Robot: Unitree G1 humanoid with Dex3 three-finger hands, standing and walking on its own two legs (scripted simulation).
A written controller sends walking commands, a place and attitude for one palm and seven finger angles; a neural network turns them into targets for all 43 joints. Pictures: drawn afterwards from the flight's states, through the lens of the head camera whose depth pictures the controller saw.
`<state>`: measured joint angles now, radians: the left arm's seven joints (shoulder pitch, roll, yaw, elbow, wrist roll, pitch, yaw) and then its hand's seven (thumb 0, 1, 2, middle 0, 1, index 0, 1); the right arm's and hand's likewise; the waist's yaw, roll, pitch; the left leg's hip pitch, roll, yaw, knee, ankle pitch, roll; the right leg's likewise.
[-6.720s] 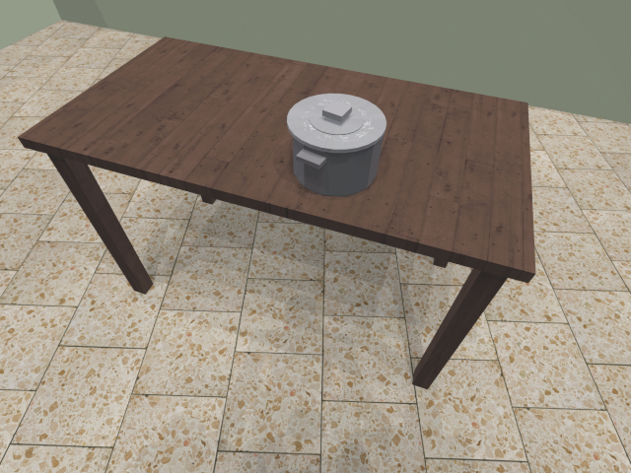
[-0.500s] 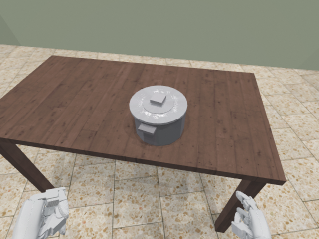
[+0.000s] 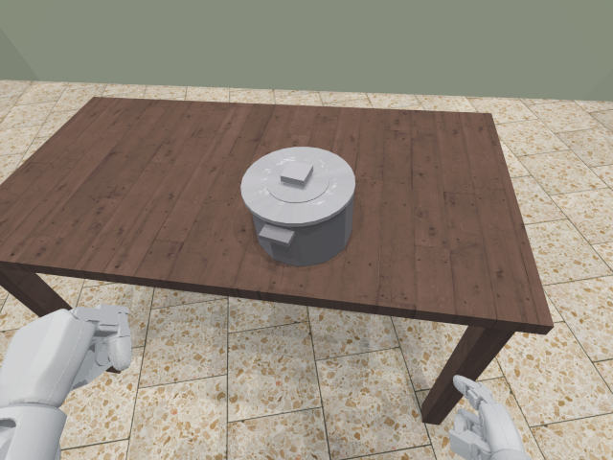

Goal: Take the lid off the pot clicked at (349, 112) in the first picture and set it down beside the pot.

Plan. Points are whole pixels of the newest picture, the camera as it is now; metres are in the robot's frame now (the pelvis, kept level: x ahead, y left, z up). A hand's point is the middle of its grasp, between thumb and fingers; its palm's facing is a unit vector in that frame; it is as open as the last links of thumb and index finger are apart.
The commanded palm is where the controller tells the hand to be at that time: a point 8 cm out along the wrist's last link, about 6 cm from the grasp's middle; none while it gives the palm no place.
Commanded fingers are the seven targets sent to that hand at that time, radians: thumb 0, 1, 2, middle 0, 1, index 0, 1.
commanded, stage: reach forward and open the fingers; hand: left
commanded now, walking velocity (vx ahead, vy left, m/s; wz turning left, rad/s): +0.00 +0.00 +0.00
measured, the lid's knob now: (297, 173) +0.54 +0.09 +0.07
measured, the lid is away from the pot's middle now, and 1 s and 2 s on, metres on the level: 0.00 0.00 0.00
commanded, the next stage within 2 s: move the open hand above the knob in 0.94 s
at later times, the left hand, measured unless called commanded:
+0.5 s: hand (82, 332) +0.21 +0.28 +0.11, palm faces -0.22 -0.05 -0.97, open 6.0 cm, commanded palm +0.20 +0.27 +0.17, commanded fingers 0.00 -0.11 1.33 -0.90 -0.29 -0.90 -0.29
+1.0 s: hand (67, 270) +0.26 +0.30 +0.15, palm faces -0.09 +0.00 -1.00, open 10.0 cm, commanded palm +0.23 +0.28 +0.20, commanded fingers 0.00 -0.30 1.45 -0.84 -0.08 -0.84 -0.08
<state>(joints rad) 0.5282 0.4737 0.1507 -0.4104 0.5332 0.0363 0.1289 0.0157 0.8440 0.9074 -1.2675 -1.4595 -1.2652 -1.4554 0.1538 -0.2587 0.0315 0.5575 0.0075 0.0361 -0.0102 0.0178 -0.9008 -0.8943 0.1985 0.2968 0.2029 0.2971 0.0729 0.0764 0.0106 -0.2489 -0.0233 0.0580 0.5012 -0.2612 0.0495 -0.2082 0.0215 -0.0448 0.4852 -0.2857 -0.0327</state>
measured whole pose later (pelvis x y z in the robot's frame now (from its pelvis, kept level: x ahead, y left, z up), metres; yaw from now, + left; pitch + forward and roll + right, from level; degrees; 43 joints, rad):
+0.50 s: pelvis -0.02 +0.00 +0.00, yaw +2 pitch +0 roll -1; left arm 0.22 0.68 0.12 -0.22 0.72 -0.03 -0.24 0.00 0.16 1.24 -1.02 -0.63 -1.02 -0.63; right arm 0.12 -0.29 0.01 0.54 0.05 0.11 0.01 0.02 -0.90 -0.89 0.20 0.30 0.20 0.30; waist 0.05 0.13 0.03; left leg -0.24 -0.04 0.02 0.44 -0.20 0.06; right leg -0.18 0.01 -0.08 0.41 -0.23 -0.02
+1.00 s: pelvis -0.03 +0.03 +0.00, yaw +3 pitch -1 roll -1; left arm -0.15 0.70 0.04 -0.05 0.76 -0.01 -0.27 0.00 -0.28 1.41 -0.85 -0.10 -0.85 -0.09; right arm 0.12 -0.27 0.02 0.57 0.06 0.12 0.03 0.02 -0.90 -0.89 0.20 0.30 0.20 0.30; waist 0.04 0.11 0.03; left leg -0.24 -0.08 0.03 0.42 -0.16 0.10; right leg -0.20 -0.03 -0.07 0.43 -0.21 0.01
